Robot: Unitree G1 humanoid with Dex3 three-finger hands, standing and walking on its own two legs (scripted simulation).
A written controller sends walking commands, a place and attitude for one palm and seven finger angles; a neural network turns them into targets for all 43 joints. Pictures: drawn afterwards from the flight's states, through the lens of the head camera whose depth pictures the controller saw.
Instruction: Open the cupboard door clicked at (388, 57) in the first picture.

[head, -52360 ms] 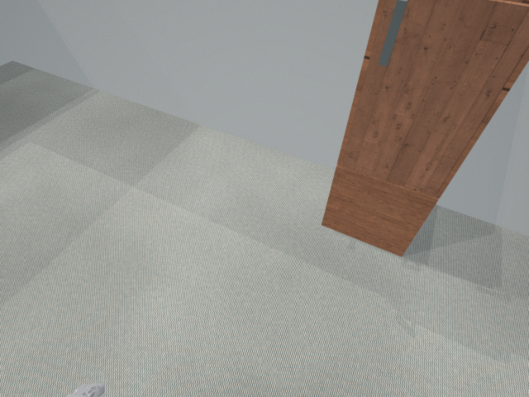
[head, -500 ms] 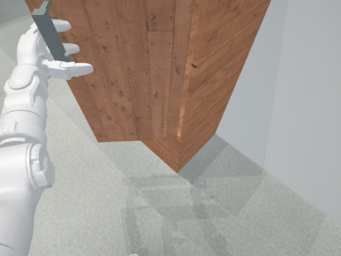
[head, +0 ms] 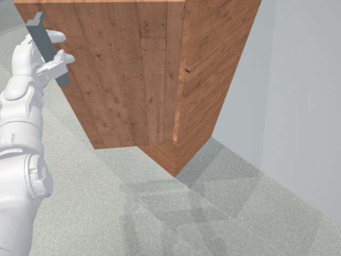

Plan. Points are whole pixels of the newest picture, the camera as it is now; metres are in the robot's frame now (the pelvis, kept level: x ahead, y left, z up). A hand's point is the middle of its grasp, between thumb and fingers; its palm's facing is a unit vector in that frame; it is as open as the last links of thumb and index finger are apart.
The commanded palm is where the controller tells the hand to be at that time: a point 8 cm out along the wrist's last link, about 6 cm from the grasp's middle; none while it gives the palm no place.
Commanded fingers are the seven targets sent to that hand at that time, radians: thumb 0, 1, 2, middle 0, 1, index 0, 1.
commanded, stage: pull the door open along its arc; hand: left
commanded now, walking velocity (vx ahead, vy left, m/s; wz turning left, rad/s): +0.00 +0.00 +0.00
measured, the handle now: (53, 51) +0.54 +0.24 +0.17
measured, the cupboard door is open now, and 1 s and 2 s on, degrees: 47 58 86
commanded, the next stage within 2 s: none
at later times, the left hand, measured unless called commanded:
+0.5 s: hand (61, 78) +0.46 +0.20 +0.17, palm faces +0.03 -1.00 +0.01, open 5.8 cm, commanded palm +0.42 +0.26 +0.17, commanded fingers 0.00 0.90 0.90 -0.40 -1.35 -0.40 -1.35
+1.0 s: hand (63, 83) +0.44 +0.19 +0.17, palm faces +0.06 -1.00 +0.00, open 5.8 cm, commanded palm +0.39 +0.25 +0.17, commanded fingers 0.00 0.90 0.90 -0.40 -1.35 -0.40 -1.35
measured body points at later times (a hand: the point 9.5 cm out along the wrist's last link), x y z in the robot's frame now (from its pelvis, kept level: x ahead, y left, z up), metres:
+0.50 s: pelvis +0.01 +0.00 +0.01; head +0.04 -0.01 +0.46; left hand +0.45 +0.25 +0.17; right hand +0.06 -0.26 -0.11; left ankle +0.00 +0.11 -0.72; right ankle -0.03 -0.12 -0.72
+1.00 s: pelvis -0.01 -0.01 +0.01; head +0.02 -0.02 +0.45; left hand +0.43 +0.25 +0.17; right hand +0.05 -0.28 -0.11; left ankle +0.00 +0.11 -0.72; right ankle -0.03 -0.12 -0.72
